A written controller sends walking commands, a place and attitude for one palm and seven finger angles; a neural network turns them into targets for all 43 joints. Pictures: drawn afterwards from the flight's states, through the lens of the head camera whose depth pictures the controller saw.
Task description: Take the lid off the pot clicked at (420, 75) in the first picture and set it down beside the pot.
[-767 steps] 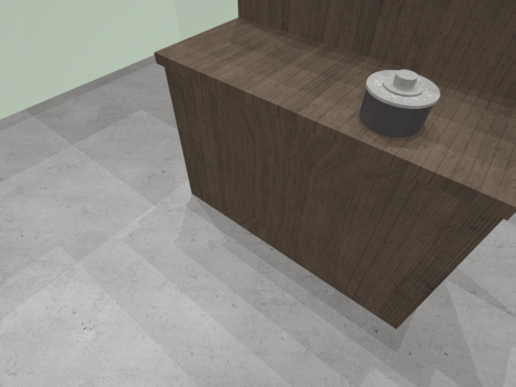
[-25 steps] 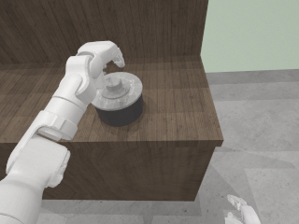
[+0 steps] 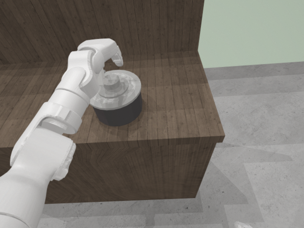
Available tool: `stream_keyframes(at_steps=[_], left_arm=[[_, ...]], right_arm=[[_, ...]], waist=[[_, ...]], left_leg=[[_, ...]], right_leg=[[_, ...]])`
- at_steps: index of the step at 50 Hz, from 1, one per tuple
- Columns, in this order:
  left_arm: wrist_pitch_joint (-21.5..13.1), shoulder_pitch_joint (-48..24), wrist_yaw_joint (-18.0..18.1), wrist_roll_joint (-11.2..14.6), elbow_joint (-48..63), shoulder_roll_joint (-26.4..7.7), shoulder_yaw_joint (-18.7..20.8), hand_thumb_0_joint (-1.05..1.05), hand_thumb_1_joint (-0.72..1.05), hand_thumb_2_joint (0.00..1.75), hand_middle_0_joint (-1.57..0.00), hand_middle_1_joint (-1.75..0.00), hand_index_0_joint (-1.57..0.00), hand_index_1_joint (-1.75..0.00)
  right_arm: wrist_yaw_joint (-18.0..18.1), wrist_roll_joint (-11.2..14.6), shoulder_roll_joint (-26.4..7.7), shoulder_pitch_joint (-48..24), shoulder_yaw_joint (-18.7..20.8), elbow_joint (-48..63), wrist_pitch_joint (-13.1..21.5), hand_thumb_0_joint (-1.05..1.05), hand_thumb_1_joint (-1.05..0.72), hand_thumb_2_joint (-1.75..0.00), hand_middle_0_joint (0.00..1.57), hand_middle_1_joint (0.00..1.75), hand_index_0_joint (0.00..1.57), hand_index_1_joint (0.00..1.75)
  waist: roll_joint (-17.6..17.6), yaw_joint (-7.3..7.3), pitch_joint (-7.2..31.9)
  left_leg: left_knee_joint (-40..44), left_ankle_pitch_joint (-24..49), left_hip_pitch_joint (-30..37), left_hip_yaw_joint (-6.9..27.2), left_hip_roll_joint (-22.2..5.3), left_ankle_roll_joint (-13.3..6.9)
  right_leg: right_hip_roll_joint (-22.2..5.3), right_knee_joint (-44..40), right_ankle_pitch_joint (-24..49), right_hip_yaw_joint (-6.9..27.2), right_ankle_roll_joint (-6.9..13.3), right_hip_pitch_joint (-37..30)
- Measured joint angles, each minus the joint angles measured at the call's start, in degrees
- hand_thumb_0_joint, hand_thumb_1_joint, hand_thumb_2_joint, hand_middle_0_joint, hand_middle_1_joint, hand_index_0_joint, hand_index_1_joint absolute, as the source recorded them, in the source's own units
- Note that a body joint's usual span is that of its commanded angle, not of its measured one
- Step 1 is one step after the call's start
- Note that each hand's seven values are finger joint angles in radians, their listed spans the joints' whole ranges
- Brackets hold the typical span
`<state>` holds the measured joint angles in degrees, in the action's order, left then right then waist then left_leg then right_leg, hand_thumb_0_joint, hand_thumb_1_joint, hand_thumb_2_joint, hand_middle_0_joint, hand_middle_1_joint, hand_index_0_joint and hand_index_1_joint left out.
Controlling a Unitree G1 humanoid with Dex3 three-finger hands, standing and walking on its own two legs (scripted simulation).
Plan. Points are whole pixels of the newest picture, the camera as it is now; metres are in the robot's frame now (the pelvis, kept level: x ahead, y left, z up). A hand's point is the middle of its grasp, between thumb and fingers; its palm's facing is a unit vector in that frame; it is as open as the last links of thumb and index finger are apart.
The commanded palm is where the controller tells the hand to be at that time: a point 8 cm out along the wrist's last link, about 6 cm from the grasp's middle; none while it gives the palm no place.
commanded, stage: move the open hand above the knob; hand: left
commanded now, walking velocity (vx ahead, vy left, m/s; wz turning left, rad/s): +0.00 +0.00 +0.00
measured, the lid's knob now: (111, 81) +0.50 +0.12 +0.12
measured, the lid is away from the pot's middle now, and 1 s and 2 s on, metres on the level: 0.00 0.00 0.00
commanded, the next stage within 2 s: lower the open fingers around the knob in 1.00 s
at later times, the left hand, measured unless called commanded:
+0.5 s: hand (97, 70) +0.46 +0.13 +0.19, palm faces -0.23 -0.04 -0.97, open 10.1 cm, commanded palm +0.45 +0.13 +0.25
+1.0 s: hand (102, 70) +0.47 +0.12 +0.19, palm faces -0.24 -0.05 -0.97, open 10.1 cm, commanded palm +0.45 +0.13 +0.25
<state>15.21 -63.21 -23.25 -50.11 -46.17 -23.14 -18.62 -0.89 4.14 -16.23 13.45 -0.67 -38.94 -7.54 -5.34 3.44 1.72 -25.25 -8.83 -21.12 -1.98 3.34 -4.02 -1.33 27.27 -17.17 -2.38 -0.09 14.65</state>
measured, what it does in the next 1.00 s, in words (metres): stands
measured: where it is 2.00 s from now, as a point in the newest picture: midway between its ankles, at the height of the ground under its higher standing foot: outside the picture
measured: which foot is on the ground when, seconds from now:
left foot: down 0.00-1.00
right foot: down 0.00-1.00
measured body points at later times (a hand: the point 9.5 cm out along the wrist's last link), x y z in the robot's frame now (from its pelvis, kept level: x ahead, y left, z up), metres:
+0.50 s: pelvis +0.00 +0.00 +0.00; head +0.03 -0.03 +0.45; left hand +0.47 +0.13 +0.24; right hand +0.15 -0.25 -0.12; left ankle +0.04 +0.08 -0.74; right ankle -0.04 -0.12 -0.74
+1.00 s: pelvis +0.01 -0.01 +0.00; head +0.02 -0.04 +0.45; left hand +0.48 +0.12 +0.24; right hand +0.12 -0.26 -0.13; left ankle +0.04 +0.08 -0.74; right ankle -0.04 -0.12 -0.74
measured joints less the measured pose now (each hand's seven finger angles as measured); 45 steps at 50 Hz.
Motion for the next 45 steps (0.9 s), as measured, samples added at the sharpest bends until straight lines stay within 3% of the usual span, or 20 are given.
stream_keyframes(at_steps=[5,9,16,32,37,45], left_arm=[[-2.6,0.9,1.4,0.4,0.9,0.3,3.0,0.00,-0.35,1.58,-0.86,-0.08,-0.86,-0.08],[-0.1,-1.3,3.1,-0.7,-4.0,-0.2,3.8,0.00,-0.35,1.58,-0.86,-0.08,-0.86,-0.08],[1.1,4.7,1.0,-0.6,4.9,-0.5,2.4,0.00,-0.35,1.58,-0.86,-0.08,-0.86,-0.08],[1.5,0.3,-0.5,0.3,2.0,1.1,-1.6,0.00,-0.35,1.58,-0.86,-0.08,-0.86,-0.08],[-0.1,0.5,0.1,0.2,2.5,1.1,0.0,0.00,-0.35,1.58,-0.87,-0.08,-0.86,-0.08],[1.2,1.4,0.7,-0.3,1.1,0.4,2.6,0.00,-0.35,1.58,-0.86,-0.08,-0.86,-0.08]], right_arm=[[0.6,-0.3,-0.2,1.0,0.1,-0.8,1.2,0.02,-0.91,-0.90,0.19,0.29,0.20,0.30],[0.2,-0.1,0.0,0.5,-0.1,-0.8,1.1,0.01,-0.91,-0.90,0.19,0.29,0.20,0.30],[-0.7,-0.1,-0.5,-0.2,0.9,1.2,0.6,0.02,-0.91,-0.90,0.19,0.29,0.20,0.30],[-0.1,0.3,0.3,-5.1,-0.3,1.8,0.5,0.01,-0.91,-0.90,0.19,0.29,0.20,0.30],[0.4,-0.1,0.7,-4.4,-0.8,1.3,0.8,0.01,-0.91,-0.90,0.20,0.29,0.20,0.30],[-0.1,-0.1,0.5,-2.0,-0.8,0.9,-0.3,0.01,-0.91,-0.90,0.20,0.29,0.20,0.30]], waist=[[-0.1,0.48,0.4],[0.6,0.77,0.8],[-0.3,-0.38,1.1],[0.8,-1.52,0.5],[0.4,-1.12,0.6],[0.0,-0.51,1.0]], left_leg=[[0.5,-0.3,1.0,-0.7,-0.1,-0.2],[0.6,-0.4,0.6,-1.3,-0.3,0.0],[0.3,-0.6,1.0,-0.7,-0.3,-0.1],[-0.7,-0.5,0.0,1.0,0.0,0.4],[-0.3,-0.5,0.5,0.6,-0.1,0.3],[0.0,-0.7,0.8,-0.3,-0.5,0.3]], right_leg=[[0.0,-0.7,0.1,0.8,-0.2,-0.8],[0.2,-0.4,0.1,1.4,-0.1,-0.1],[0.2,-0.9,0.0,0.8,-0.1,-1.0],[0.2,-0.1,-0.4,-1.0,0.3,-0.7],[0.2,-0.4,-0.3,-0.5,0.3,-1.0],[0.5,-0.5,-0.3,0.5,0.3,-0.8]])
